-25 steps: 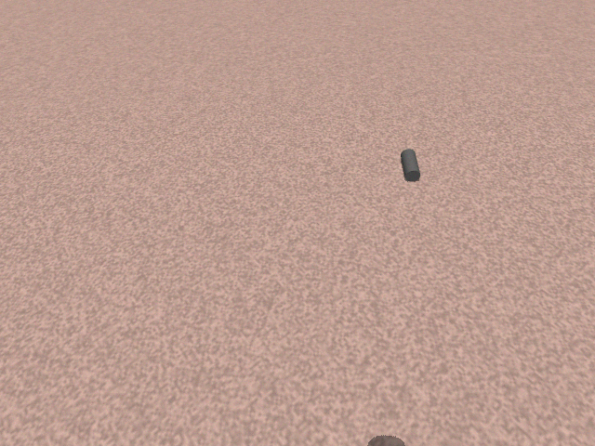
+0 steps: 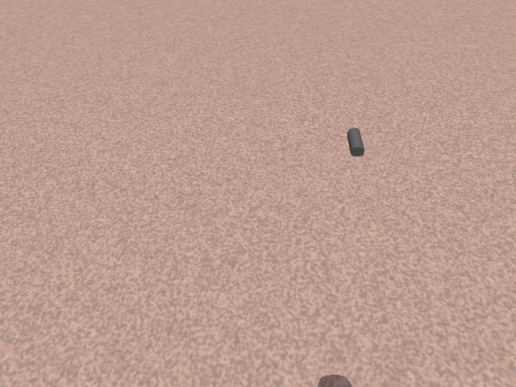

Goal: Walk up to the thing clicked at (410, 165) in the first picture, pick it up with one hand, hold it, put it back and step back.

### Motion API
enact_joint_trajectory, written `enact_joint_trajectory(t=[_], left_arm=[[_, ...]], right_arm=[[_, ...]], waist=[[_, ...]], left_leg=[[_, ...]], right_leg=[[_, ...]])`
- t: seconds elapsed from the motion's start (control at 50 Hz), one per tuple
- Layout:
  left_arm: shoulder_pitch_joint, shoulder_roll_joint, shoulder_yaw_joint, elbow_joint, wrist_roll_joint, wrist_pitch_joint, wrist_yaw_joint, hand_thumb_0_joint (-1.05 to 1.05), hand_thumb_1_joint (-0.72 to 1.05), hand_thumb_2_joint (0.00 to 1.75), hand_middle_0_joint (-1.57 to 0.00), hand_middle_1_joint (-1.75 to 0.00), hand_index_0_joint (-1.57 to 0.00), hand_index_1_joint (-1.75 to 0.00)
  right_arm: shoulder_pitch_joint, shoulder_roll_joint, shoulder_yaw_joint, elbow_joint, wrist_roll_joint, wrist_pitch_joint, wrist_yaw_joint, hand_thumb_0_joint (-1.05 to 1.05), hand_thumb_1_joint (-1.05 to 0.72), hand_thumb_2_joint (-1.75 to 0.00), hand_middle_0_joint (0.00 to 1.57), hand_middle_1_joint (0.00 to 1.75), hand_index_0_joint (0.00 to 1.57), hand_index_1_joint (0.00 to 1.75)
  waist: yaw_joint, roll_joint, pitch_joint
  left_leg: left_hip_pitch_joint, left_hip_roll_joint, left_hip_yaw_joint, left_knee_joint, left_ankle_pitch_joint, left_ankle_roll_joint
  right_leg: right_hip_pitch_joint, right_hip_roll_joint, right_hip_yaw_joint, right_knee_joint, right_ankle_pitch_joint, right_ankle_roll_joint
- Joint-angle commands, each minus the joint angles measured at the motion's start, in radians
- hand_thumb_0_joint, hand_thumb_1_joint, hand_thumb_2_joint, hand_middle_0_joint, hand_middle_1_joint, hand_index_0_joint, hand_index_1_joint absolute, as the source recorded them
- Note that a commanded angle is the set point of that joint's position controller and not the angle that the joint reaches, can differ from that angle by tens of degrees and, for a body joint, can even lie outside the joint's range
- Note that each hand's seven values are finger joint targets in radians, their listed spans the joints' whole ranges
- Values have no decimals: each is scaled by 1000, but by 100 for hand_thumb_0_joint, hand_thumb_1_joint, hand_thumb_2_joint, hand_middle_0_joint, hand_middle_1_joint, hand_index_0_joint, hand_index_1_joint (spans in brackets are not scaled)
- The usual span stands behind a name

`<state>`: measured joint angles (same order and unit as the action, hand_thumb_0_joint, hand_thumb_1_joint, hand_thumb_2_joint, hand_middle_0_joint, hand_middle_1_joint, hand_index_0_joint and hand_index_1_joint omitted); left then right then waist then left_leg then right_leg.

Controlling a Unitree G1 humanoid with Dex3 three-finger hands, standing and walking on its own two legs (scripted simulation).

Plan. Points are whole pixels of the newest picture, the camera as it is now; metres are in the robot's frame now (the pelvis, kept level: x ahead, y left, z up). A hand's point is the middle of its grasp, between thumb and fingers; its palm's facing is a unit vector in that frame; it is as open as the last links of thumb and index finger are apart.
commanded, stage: stand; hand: left
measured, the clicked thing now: (355, 141) +1.45 -0.47 -0.75
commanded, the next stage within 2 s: walk up in 0.62 s
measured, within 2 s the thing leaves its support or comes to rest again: neither
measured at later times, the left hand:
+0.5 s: hand out of the picture +0.08 +0.25 -0.15, palm faces -0.03 -0.94 -0.34, open 7.4 cm
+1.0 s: hand (155, 314) +0.27 +0.23 -0.13, palm faces -0.27 -0.82 -0.50, open 7.4 cm
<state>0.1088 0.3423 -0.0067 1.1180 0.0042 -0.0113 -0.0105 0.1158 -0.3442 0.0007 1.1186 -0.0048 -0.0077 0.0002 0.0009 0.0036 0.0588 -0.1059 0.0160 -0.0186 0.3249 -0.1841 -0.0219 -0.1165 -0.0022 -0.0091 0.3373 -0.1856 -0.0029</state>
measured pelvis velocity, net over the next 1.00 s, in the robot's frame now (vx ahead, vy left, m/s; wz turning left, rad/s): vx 0.09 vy -0.05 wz -0.33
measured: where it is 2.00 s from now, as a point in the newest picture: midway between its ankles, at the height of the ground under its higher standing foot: (293, 284)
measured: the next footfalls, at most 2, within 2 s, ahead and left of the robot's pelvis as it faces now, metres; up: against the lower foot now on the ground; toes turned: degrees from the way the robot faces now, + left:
right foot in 0.96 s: +0.13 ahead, -0.20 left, +0.00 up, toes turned -25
left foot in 1.38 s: +0.51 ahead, -0.01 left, +0.00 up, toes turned -35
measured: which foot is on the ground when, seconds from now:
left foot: down 0.00-0.98, up 1.00-1.00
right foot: down 0.00-0.72, up 0.74-0.94, down 0.96-1.00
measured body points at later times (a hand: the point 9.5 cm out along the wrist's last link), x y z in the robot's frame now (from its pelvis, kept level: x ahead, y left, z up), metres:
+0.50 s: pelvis +0.00 +0.00 +0.00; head +0.01 +0.00 +0.45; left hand +0.08 +0.30 -0.13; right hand +0.08 -0.30 -0.13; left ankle +0.00 +0.13 -0.75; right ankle +0.00 -0.12 -0.75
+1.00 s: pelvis +0.09 -0.05 -0.04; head +0.07 -0.09 +0.40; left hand +0.28 +0.27 -0.10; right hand +0.05 -0.40 -0.17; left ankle +0.01 +0.13 -0.73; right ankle +0.09 -0.19 -0.75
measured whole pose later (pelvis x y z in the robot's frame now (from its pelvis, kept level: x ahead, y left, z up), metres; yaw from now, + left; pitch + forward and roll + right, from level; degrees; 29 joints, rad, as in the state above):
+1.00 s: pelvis +0.09 -0.05 -0.04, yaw -19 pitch -3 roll +0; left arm 0.24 0.46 0.11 0.93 0.01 -0.04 -0.08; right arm 0.21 -0.49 -0.12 0.92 -0.05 0.00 0.08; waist -0.02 0.11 0.05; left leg -0.09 0.16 0.15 0.84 -0.55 0.01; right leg -0.38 -0.07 -0.07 0.78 -0.33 0.01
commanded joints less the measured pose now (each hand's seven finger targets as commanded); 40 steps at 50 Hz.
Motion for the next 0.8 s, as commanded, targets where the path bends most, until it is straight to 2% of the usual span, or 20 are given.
enact_joint_trajectory(t=[0.0,0.08,0.26,0.4,0.5,0.58,0.6,0.62,0.64,0.66,0.68,0.7,0.72,0.74,0.76,0.78], left_arm=[[-37,213,42,-59,3,-22,19,0,90,90,-20,-30,-20,-30],[-37,211,41,-57,-1,-20,18,0,90,90,-20,-30,-20,-30],[-34,216,41,-59,1,-24,20,0,90,90,-20,-30,-20,-30],[-32,218,42,-59,2,-22,20,0,90,90,-20,-30,-20,-30],[-32,220,42,-57,4,-22,21,0,90,90,-20,-30,-20,-30],[-31,223,43,-61,3,-24,20,0,90,90,-20,-30,-20,-30],[78,346,125,-157,22,-20,-22,0,90,90,-20,-30,-20,-30],[61,337,123,-160,27,-19,-37,0,90,90,-20,-30,-20,-30],[4,324,126,-178,31,-16,-43,0,90,90,-20,-30,-20,-30],[-106,297,132,-221,33,-19,-48,0,90,90,-20,-30,-20,-30],[-229,253,123,-271,25,-22,-48,0,90,90,-20,-30,-20,-30],[-246,218,121,-288,27,-28,-46,0,90,90,-20,-30,-20,-30],[-178,258,127,-289,31,-32,-43,0,90,90,-20,-30,-20,-30],[-90,270,127,-276,22,-31,-47,0,90,90,-20,-30,-20,-30],[-37,276,128,-244,16,-29,-54,0,90,90,-20,-30,-20,-30],[12,265,131,-234,13,-21,-66,0,90,90,-20,-30,-20,-30]], right_arm=[[-36,-210,-37,-55,-2,-25,-12,0,-90,-90,20,30,20,30],[-29,-214,-35,-51,-3,-25,-11,0,-90,-90,20,30,20,30],[-31,-210,-34,-55,-1,-25,-11,0,-90,-90,20,30,20,30],[-34,-212,-36,-56,-1,-23,-11,0,-90,-90,20,30,20,30],[-30,-208,-38,-56,-3,-19,-9,0,-90,-90,20,30,20,30],[-31,-209,-38,-58,-4,-23,-9,0,-90,-90,20,30,20,30],[-58,-364,-138,-193,-43,-55,32,0,-90,-90,20,30,20,30],[-22,-344,-140,-182,-47,-56,44,0,-90,-90,20,30,20,30],[21,-331,-140,-184,-49,-53,50,0,-90,-90,20,30,20,30],[106,-328,-146,-180,-43,-52,54,0,-90,-90,20,30,20,30],[178,-346,-162,-172,-41,-51,53,0,-90,-90,20,30,20,30],[180,-377,-178,-180,-42,-53,47,0,-90,-90,20,30,20,30],[68,-374,-176,-234,-38,-57,47,0,-90,-90,20,30,20,30],[4,-358,-170,-264,-45,-60,48,0,-90,-90,20,30,20,30],[10,-311,-157,-276,-48,-64,48,0,-90,-90,20,30,20,30],[-6,-307,-155,-296,-51,-69,49,0,-90,-90,20,30,20,30]], waist=[[2,-7,-92],[2,6,-82],[2,-11,-91],[2,-4,-77],[-1,-17,-54],[0,2,-88],[-12,80,-115],[-36,42,-67],[-73,-1,-16],[-139,5,-2],[-213,113,29],[-211,262,-8],[-135,147,-13],[-79,109,-31],[-63,39,-50],[-42,63,-47]], left_leg=[[11,109,-80,-39,167,38],[0,108,-79,-45,134,39],[15,111,-79,-40,173,42],[4,109,-80,-47,144,39],[-16,104,-81,-53,91,39],[2,106,-79,-49,137,36],[126,79,11,165,-340,88],[128,64,-23,198,-501,118],[187,50,-28,189,-522,125],[261,95,-75,120,-549,143],[399,221,-172,-63,-574,187],[329,438,-372,-201,-503,251],[247,494,-356,-210,-377,263],[211,476,-308,-193,-324,262],[213,395,-210,-168,-300,241],[183,351,-147,-167,-375,227]], right_leg=[[23,-120,98,-46,160,-27],[24,-124,104,-50,141,-27],[32,-126,102,-49,188,-25],[19,-123,101,-56,157,-25],[12,-120,105,-76,86,-24],[30,-124,104,-58,151,-27],[-177,-129,307,-11,-253,-101],[-330,-141,376,-51,-479,-97],[-470,-116,371,-82,-519,-69],[-599,-85,315,-15,-477,-37],[-812,-10,146,144,-366,9],[-791,7,41,483,-304,-7],[-702,-83,40,553,-291,-13],[-611,-113,47,547,-282,-14],[-560,-115,53,543,-244,-14],[-533,-114,37,553,-232,-6]])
